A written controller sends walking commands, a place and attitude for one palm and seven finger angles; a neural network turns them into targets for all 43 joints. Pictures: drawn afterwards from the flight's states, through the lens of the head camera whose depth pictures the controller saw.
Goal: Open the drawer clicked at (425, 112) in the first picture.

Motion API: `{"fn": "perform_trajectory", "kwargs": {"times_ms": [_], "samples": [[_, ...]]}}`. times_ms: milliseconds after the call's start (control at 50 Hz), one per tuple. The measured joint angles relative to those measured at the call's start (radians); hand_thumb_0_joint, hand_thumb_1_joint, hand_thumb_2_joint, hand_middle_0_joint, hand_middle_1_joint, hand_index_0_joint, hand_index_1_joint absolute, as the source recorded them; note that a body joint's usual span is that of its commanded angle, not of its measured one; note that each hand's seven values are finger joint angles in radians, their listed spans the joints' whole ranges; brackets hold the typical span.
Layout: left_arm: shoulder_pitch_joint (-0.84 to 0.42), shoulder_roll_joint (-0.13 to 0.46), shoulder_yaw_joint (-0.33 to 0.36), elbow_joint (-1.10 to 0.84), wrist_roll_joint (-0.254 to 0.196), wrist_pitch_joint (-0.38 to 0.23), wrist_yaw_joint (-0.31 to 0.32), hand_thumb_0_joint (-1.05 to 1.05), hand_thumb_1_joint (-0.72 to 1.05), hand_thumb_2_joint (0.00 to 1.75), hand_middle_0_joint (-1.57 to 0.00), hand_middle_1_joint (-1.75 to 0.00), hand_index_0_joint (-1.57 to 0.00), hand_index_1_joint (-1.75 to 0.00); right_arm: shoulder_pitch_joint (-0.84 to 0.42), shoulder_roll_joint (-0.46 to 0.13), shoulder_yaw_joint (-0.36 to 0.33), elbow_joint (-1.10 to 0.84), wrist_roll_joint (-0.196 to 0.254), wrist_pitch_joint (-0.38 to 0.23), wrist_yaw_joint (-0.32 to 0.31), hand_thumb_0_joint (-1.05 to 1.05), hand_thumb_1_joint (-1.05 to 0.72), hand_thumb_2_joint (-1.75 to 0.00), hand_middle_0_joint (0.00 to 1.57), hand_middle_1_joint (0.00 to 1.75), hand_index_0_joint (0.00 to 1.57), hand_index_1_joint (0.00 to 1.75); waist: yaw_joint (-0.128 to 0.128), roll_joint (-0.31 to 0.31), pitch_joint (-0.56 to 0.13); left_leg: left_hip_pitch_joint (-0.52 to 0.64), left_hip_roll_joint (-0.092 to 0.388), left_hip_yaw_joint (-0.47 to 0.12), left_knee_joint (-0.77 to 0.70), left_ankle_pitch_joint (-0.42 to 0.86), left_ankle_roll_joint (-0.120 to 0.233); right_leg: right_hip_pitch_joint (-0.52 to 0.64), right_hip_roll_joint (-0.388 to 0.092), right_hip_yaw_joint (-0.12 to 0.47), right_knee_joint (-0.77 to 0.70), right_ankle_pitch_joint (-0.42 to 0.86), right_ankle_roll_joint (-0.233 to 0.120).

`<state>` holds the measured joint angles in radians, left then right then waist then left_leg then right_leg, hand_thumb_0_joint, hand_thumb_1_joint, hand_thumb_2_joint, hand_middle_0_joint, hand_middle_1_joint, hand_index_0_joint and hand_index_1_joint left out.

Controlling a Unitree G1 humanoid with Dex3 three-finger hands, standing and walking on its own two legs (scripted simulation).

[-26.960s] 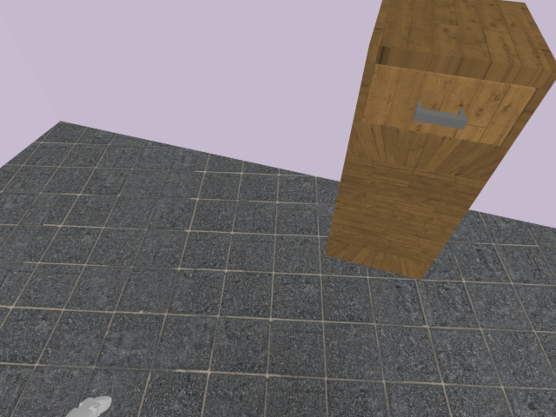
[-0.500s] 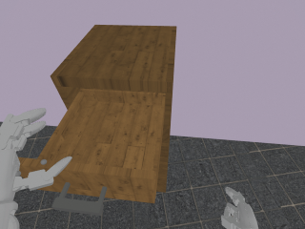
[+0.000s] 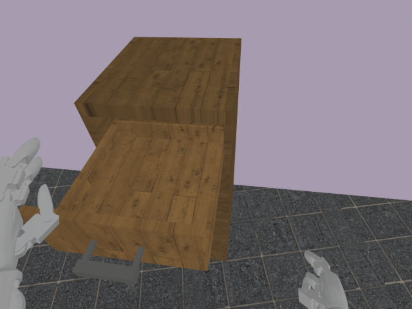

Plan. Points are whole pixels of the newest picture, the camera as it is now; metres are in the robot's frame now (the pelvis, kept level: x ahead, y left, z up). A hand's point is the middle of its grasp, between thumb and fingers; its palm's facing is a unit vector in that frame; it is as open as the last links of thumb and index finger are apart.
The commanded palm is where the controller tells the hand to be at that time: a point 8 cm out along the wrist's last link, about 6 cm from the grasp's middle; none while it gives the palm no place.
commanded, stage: step back with the hand held close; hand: left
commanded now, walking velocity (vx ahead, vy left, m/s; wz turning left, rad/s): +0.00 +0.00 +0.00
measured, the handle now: (111, 260) +0.20 +0.22 +0.00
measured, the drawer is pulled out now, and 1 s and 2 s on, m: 0.30 0.30 0.30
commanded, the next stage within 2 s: stop stepping back and stand still in 1.42 s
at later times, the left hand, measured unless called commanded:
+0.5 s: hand (36, 240) +0.15 +0.25 +0.17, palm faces +0.31 -0.79 -0.52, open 7.4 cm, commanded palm +0.08 +0.30 +0.19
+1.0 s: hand (4, 274) +0.11 +0.26 +0.18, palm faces +0.37 -0.82 -0.44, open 7.4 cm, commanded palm +0.03 +0.31 +0.19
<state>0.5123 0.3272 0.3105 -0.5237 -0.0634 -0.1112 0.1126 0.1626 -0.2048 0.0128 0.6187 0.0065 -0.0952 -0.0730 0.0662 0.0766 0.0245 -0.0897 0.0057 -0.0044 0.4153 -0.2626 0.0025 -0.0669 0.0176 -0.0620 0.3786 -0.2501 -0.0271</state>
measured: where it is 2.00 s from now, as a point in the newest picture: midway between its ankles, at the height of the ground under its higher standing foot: outside the picture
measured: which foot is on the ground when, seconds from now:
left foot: down 0.00-1.00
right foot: down 0.00-1.00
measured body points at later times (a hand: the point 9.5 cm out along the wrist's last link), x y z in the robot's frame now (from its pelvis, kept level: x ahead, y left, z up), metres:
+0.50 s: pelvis -0.04 +0.02 -0.01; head -0.01 +0.02 +0.44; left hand +0.13 +0.29 +0.20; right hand +0.15 -0.23 -0.08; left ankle -0.02 +0.12 -0.74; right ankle -0.02 -0.10 -0.74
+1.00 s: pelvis -0.10 +0.03 -0.02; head -0.05 +0.05 +0.42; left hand +0.08 +0.30 +0.20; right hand +0.08 -0.21 -0.10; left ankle -0.02 +0.12 -0.74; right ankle -0.02 -0.10 -0.74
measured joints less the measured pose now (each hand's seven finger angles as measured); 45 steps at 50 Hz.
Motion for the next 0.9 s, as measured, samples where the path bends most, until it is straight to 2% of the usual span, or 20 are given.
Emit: {"fn": "perform_trajectory", "kwargs": {"times_ms": [80,180,380,620,900], "samples": [[0.000,0.003,0.009,-0.001,-0.001,-0.006,-0.004,0.02,0.88,0.90,-0.21,-0.31,-0.21,-0.31,0.005,-0.003,0.001,-0.005,0.004,0.004,0.001,0.01,-0.91,-0.90,0.20,0.30,0.20,0.30,-0.006,0.004,-0.002,-0.012,0.003,-0.003,0.004,0.002,-0.002,-0.008,0.003,-0.003,0.000,0.003,-0.002],[0.024,0.025,0.063,-0.035,0.004,-0.054,-0.010,0.02,0.89,0.90,-0.21,-0.30,-0.21,-0.30,-0.004,-0.011,0.000,-0.038,0.008,0.036,0.003,0.01,-0.91,-0.90,0.20,0.30,0.20,0.30,-0.042,-0.007,-0.003,-0.099,0.005,-0.016,0.038,0.006,-0.001,-0.083,0.005,-0.017,0.014,0.014,-0.003],[0.119,0.079,0.076,-0.113,0.008,-0.075,-0.010,0.02,0.89,0.90,-0.21,-0.30,-0.22,-0.30,-0.009,-0.027,-0.047,-0.073,0.019,0.072,-0.008,0.01,-0.91,-0.90,0.20,0.30,0.20,0.30,-0.070,-0.038,0.014,-0.193,-0.015,0.000,0.071,0.025,0.014,-0.194,-0.018,-0.003,0.079,0.020,0.012],[0.114,0.095,0.109,-0.163,0.016,-0.101,0.025,0.02,0.89,0.90,-0.21,-0.30,-0.22,-0.30,0.002,0.000,-0.028,-0.088,0.016,0.037,-0.004,0.01,-0.91,-0.90,0.20,0.30,0.20,0.30,-0.063,-0.084,0.019,-0.282,-0.024,0.004,0.136,0.044,0.031,-0.277,-0.030,-0.002,0.134,0.044,0.025],[0.071,0.091,0.142,-0.182,0.035,-0.139,0.040,0.02,0.89,0.90,-0.21,-0.30,-0.21,-0.30,0.020,0.022,-0.001,-0.084,0.008,-0.013,0.016,0.01,-0.91,-0.90,0.20,0.30,0.20,0.30,-0.059,-0.093,0.042,-0.353,-0.017,0.005,0.223,0.030,0.036,-0.339,-0.026,-0.003,0.199,0.052,0.024]]}}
